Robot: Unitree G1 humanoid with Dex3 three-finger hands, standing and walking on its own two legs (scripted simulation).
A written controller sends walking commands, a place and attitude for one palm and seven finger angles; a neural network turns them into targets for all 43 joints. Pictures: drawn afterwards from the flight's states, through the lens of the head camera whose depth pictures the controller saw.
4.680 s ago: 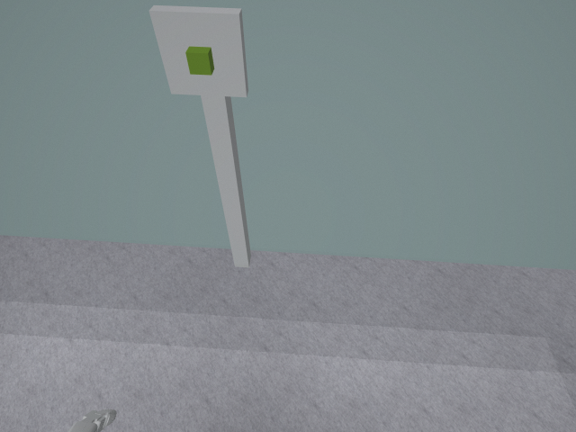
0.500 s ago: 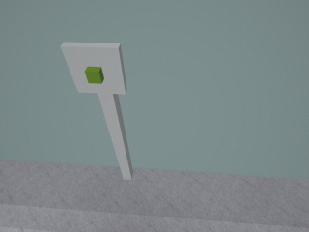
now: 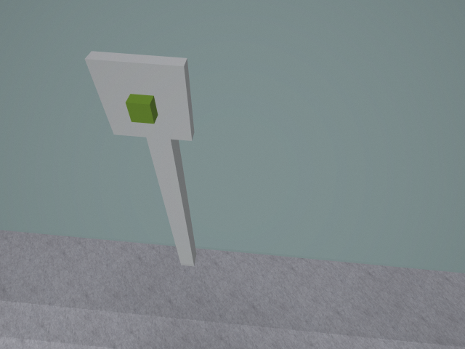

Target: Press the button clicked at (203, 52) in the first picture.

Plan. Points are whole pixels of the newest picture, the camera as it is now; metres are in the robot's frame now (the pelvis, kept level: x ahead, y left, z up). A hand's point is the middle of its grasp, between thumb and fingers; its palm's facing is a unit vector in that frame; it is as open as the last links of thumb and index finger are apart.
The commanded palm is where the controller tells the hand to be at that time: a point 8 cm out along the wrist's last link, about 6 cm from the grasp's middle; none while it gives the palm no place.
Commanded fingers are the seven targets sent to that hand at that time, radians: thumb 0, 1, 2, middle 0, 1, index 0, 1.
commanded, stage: come to a stop and stand still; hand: left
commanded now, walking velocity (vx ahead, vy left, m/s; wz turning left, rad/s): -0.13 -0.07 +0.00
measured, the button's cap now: (143, 107) +0.52 +0.22 +0.13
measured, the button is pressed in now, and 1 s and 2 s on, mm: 0 0 0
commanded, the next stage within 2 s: look again from close up in 1.36 s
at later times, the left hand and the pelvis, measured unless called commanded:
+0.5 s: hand out of the picture +0.03 +0.17 -0.16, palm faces -0.02 -0.97 -0.24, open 7.3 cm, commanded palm none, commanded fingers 0.00 0.90 0.90 -0.20 -0.30 -0.20 -0.30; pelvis -0.03 -0.01 +0.00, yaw -1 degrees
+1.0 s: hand out of the picture -0.02 +0.13 -0.16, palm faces -0.01 -0.98 -0.20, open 7.3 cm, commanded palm none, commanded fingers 0.00 0.90 0.90 -0.20 -0.30 -0.20 -0.30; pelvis -0.02 -0.04 +0.01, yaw -1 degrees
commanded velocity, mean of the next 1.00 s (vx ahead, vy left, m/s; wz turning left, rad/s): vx -0.01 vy -0.01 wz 0.00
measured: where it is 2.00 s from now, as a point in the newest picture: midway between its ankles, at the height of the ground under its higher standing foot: outside the picture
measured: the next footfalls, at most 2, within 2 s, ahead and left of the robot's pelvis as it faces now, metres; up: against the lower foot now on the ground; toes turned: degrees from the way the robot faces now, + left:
none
